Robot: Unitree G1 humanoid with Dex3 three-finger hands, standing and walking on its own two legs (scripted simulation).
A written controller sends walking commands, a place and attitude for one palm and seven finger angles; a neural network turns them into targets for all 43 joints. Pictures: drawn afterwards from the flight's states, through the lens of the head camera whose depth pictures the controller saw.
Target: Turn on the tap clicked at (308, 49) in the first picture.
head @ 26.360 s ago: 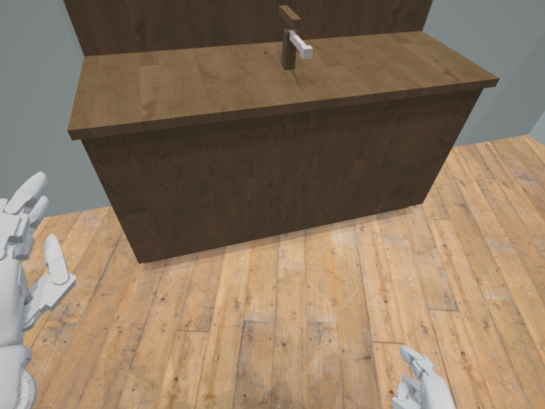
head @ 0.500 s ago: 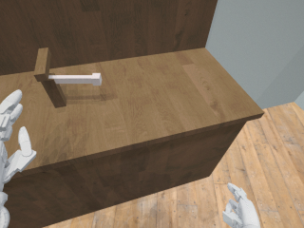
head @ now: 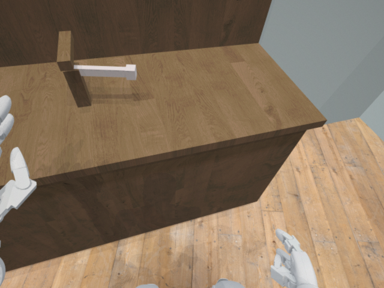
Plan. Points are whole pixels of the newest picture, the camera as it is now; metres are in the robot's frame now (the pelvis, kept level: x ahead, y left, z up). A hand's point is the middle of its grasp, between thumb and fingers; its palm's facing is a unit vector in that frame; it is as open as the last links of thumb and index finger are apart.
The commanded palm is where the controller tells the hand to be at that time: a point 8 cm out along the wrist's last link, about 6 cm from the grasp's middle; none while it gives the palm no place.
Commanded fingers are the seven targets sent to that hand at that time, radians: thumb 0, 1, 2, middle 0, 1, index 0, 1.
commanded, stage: step back with the hand held close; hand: left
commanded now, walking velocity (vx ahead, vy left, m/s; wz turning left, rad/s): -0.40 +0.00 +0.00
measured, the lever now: (131, 72) +0.59 +0.21 +0.10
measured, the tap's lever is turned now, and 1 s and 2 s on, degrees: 76 76 76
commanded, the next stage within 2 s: stop stepping back and stand still in 0.12 s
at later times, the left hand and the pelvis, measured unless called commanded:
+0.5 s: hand out of the picture +0.05 +0.24 +0.16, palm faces +0.47 -0.82 -0.33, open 7.4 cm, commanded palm +0.01 +0.27 +0.18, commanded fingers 0.00 0.90 0.90 -0.20 -0.30 -0.20 -0.30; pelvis -0.14 -0.02 -0.01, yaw +2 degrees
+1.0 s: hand out of the picture -0.01 +0.22 +0.19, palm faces +0.44 -0.82 -0.35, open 7.4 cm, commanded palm -0.07 +0.25 +0.18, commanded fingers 0.00 0.90 0.90 -0.20 -0.30 -0.20 -0.30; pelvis -0.22 -0.03 +0.00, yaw +2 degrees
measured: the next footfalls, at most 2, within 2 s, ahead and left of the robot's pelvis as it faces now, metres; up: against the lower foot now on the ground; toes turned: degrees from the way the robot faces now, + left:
right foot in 0.12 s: +0.03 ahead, -0.14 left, +0.00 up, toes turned +0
left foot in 0.40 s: -0.13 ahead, +0.06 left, +0.00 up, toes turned +3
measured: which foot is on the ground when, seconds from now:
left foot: down 0.00-0.14, up 0.16-0.38, down 0.40-1.00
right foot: up 0.00-0.10, down 0.12-0.42, up 0.44-0.64, down 0.66-0.88, up 0.90-1.00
